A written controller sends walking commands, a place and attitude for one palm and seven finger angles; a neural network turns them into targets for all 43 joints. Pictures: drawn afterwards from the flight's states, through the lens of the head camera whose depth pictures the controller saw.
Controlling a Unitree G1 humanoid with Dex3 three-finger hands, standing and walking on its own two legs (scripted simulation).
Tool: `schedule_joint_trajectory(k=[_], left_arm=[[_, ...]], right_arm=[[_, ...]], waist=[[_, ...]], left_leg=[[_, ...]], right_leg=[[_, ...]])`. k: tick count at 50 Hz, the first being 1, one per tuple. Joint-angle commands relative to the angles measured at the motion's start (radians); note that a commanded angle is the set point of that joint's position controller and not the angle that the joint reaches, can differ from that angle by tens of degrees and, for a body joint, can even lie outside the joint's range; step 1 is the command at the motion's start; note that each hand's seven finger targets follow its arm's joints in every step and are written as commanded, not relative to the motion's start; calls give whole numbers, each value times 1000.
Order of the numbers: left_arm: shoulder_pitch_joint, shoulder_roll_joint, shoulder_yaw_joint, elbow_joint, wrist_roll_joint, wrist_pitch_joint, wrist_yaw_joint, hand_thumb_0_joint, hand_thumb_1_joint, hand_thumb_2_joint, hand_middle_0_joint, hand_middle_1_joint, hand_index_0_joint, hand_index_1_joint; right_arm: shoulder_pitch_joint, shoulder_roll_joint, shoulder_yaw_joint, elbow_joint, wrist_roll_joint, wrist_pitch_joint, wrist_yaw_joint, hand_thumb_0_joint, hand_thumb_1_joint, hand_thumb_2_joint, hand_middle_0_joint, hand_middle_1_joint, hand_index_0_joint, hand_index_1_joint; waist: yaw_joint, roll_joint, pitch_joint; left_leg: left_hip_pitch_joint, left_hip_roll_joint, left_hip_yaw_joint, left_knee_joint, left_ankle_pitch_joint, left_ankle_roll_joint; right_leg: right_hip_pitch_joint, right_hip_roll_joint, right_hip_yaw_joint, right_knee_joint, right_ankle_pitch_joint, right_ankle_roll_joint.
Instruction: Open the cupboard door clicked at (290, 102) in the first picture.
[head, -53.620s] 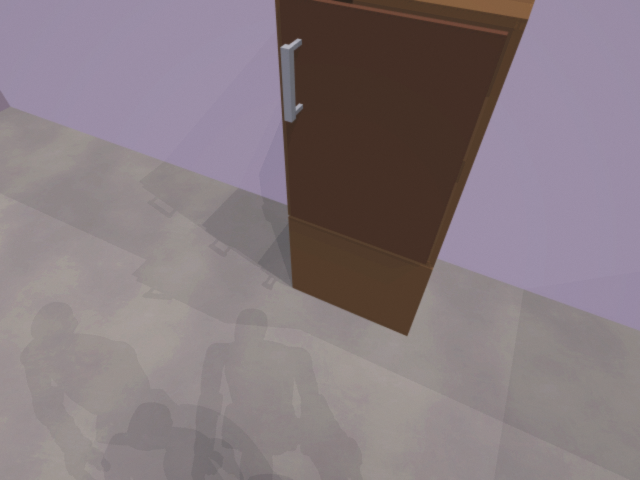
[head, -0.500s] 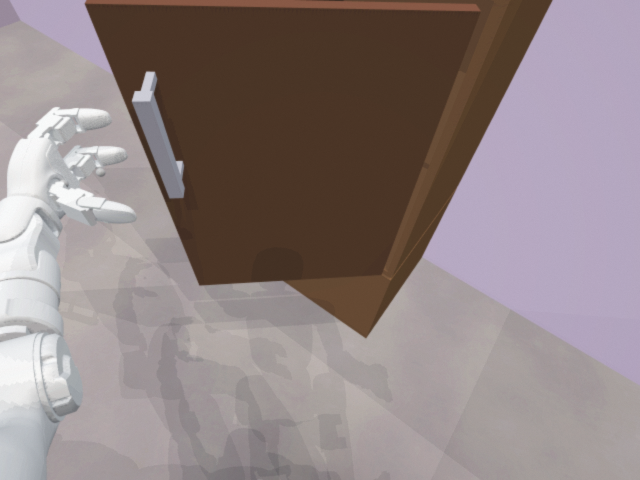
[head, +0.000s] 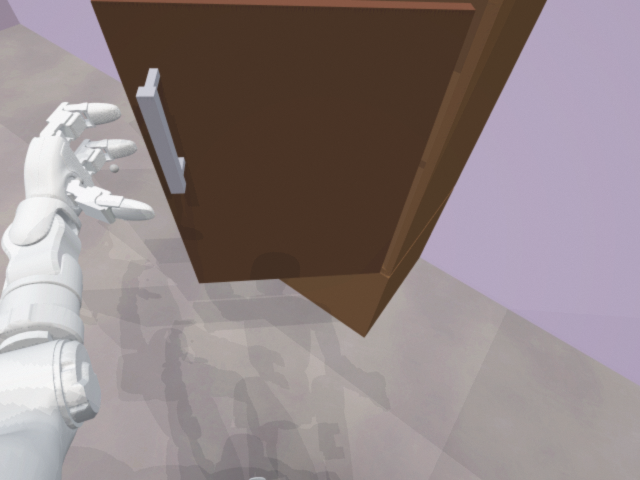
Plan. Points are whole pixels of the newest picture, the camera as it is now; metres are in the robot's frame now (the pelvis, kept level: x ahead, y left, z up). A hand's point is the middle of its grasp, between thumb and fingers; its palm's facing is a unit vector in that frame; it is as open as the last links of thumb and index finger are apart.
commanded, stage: slide the fingers in behind the handle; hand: left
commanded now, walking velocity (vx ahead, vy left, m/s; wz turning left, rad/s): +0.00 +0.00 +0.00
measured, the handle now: (166, 135) +0.53 +0.19 +0.12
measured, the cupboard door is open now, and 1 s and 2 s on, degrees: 42 42 42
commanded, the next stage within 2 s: close the thumb around the handle in 1.42 s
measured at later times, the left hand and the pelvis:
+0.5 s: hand (148, 168) +0.46 +0.20 +0.13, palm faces +0.09 -1.00 +0.01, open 14.0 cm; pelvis -0.01 -0.01 +0.00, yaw +0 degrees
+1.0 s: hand (181, 165) +0.47 +0.17 +0.12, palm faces +0.07 -1.00 +0.02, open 14.0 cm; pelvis +0.00 -0.01 +0.00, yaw +0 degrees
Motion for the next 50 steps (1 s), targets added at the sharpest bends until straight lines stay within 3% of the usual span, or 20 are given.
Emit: schedule_joint_trajectory(k=[1, 3, 5, 7, 9, 13, 15, 17, 18, 19, 24, 27, 28, 30, 35, 38, 39, 40, 45, 50], left_arm=[[-459, 286, 18, -160, -3, -40, -5, 0, -500, 300, -300, -1200, -300, -1200], [-463, 288, 16, -168, 3, -32, -2, 0, -500, 300, -300, -1200, -300, -1200], [-483, 301, 24, -232, -1, -51, 6, 0, -500, 300, -300, -1200, -300, -1200], [-497, 245, -3, -268, -13, -67, 14, 0, -500, 300, -300, -1200, -300, -1200], [-500, 176, -48, -252, -30, -71, 17, 0, -500, 300, -300, -1200, -300, -1200], [-481, 183, -39, -160, -20, -34, 30, 0, -500, 300, -300, -1200, -300, -1200], [-472, 228, -5, -163, -3, -28, 48, 0, -500, 300, -300, -1200, -300, -1200], [-496, 205, -25, -198, 8, -32, 64, 0, -500, 300, -300, -1200, -300, -1200], [-490, 195, -29, -201, 9, -37, 70, 0, -500, 300, -300, -1200, -300, -1200], [-483, 235, 6, -209, 10, -51, 80, 0, -500, 300, -300, -1200, -300, -1200], [-487, 204, -3, -247, 2, -80, 90, 0, -500, 300, -300, -1200, -300, -1200], [-471, 201, -12, -217, 9, -64, 85, 0, -500, 300, -300, -1200, -300, -1200], [-474, 161, -42, -223, 7, -58, 80, 0, -500, 300, -300, -1200, -300, -1200], [-445, 162, -37, -223, 5, -51, 79, 0, -500, 300, -300, -1200, -300, -1200], [-470, 167, -30, -207, -6, -41, 87, 0, -500, 300, -300, -1200, -300, -1200], [-513, 107, -85, -241, 7, -52, 96, 0, -500, 300, -300, -1200, -300, -1200], [-511, 98, -88, -241, 6, -58, 101, 0, -500, 300, -300, -1200, -300, -1200], [-511, 121, -72, -235, 10, -62, 107, 0, -500, 300, -300, -1200, -300, -1200], [-529, 74, -88, -251, 3, -68, 137, 0, -500, 300, -300, -1200, -300, -1200], [-509, 103, -58, -202, 32, -57, 179, 0, -500, 300, -300, -1200, -300, -1200]], right_arm=[[69, -179, -65, -80, 9, -28, -22, 0, -900, -900, 200, 300, 200, 300], [67, -178, -65, -85, 9, -30, -22, 0, -900, -900, 200, 300, 200, 300], [65, -177, -66, -90, 7, -32, -24, 0, -900, -900, 200, 300, 200, 300], [63, -171, -68, -88, 5, -41, -20, 0, -900, -900, 200, 300, 200, 300], [67, -169, -70, -79, 6, -45, -19, 0, -900, -900, 200, 300, 200, 300], [66, -176, -70, -68, 9, -48, -17, 0, -900, -900, 200, 300, 200, 300], [69, -178, -69, -71, 6, -48, -16, 0, -900, -900, 200, 300, 200, 300], [64, -168, -66, -78, 4, -50, -11, 0, -900, -900, 200, 300, 200, 300], [62, -165, -67, -80, 3, -52, -8, 0, -900, -900, 200, 300, 200, 300], [70, -170, -68, -80, 1, -50, -9, 0, -900, -900, 200, 300, 200, 300], [66, -162, -70, -83, 1, -53, -5, 0, -900, -900, 200, 300, 200, 300], [57, -160, -70, -81, 6, -47, -6, 0, -900, -900, 200, 300, 200, 300], [52, -156, -69, -85, 8, -50, -5, 0, -900, -900, 200, 300, 200, 300], [52, -157, -71, -86, 8, -49, -7, 0, -900, -900, 200, 300, 200, 300], [58, -158, -71, -75, 9, -48, -10, 0, -900, -900, 200, 300, 200, 300], [55, -150, -71, -74, 7, -54, -4, 0, -900, -900, 200, 300, 200, 300], [61, -151, -72, -70, 6, -54, -3, 0, -900, -900, 200, 300, 200, 300], [60, -153, -74, -63, 6, -54, -2, 0, -900, -900, 200, 300, 200, 300], [59, -149, -77, -60, 2, -59, 6, 0, -900, -900, 200, 300, 200, 300], [64, -148, -74, -59, -2, -54, 11, 0, -900, -900, 200, 300, 200, 300]], waist=[[-2, 93, -289], [2, 114, -285], [5, 134, -344], [3, 149, -365], [-20, 111, -340], [-16, 48, -281], [1, 59, -303], [2, 95, -318], [0, 93, -319], [7, 59, -327], [3, 59, -377], [4, 56, -330], [-3, 62, -320], [5, 70, -331], [-9, 9, -297], [-15, 89, -317], [-16, 80, -323], [-12, 89, -326], [-11, 70, -371], [-4, 33, -325]], left_leg=[[306, 29, -98, -89, 303, -31], [305, 27, -100, -93, 274, -30], [347, 29, -106, -89, 316, -34], [395, 34, -117, -84, 348, -42], [401, 38, -123, -79, 351, -40], [312, 30, -108, -95, 250, -29], [306, 26, -107, -94, 274, -29], [322, 24, -104, -89, 293, -32], [325, 24, -100, -85, 294, -31], [315, 25, -104, -80, 301, -30], [328, 21, -85, -67, 342, -26], [288, 19, -76, -79, 292, -23], [295, 17, -75, -81, 289, -21], [300, 16, -71, -75, 307, -19], [264, 17, -71, -82, 272, -13], [313, 15, -78, -78, 285, -21], [323, 16, -83, -72, 297, -21], [328, 19, -87, -74, 296, -25], [349, 18, -88, -68, 335, -27], [296, 15, -81, -70, 322, -25]], right_leg=[[1, -1, 11, -72, 235, -12], [-5, -2, 13, -78, 210, -14], [7, -1, 12, -70, 232, -17], [-11, 4, 7, -66, 233, -19], [-36, 8, 1, -69, 223, -17], [-21, 0, 7, -78, 192, -10], [1, -4, 7, -69, 213, -13], [-3, -5, 9, -64, 224, -13], [-4, -4, 12, -66, 226, -12], [13, -2, 10, -60, 232, -14], [58, 0, 21, -53, 298, -10], [58, -2, 25, -62, 281, -7], [52, -3, 24, -68, 281, -7], [61, -4, 27, -66, 302, -8], [64, -6, 29, -77, 289, -3], [28, -6, 26, -71, 272, -8], [21, -4, 21, -67, 270, -11], [13, -4, 21, -66, 263, -11], [29, -1, 18, -56, 295, -9], [37, -2, 18, -52, 297, -7]])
